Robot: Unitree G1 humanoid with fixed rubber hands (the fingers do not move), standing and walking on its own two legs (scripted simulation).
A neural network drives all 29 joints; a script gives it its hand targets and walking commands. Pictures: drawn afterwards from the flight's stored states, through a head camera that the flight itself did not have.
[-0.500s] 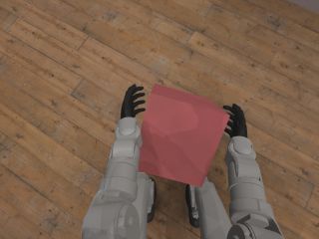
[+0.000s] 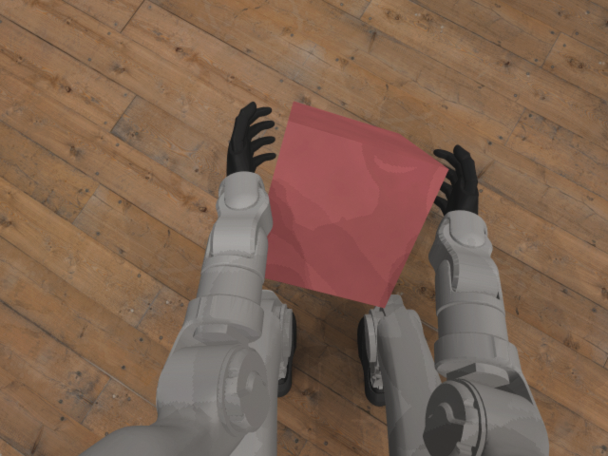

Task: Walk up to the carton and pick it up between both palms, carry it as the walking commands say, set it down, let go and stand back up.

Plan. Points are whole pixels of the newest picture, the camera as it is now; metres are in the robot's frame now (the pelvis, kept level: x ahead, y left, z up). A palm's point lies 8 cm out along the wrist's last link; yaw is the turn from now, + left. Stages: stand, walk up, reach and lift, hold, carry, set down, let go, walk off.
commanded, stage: set down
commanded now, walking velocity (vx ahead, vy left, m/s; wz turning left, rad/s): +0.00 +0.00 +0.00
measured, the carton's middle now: (334, 193) +0.45 +0.00 -0.21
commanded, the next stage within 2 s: none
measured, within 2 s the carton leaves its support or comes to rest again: neither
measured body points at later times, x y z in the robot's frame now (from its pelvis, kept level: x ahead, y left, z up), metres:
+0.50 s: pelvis -0.01 +0.00 -0.07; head +0.29 +0.01 +0.27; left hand +0.48 +0.13 -0.17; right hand +0.44 -0.15 -0.19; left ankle +0.11 +0.10 -0.53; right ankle +0.09 -0.13 -0.53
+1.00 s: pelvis -0.02 -0.01 -0.12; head +0.33 +0.01 +0.16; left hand +0.50 +0.13 -0.27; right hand +0.46 -0.15 -0.28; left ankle +0.11 +0.10 -0.53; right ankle +0.09 -0.13 -0.53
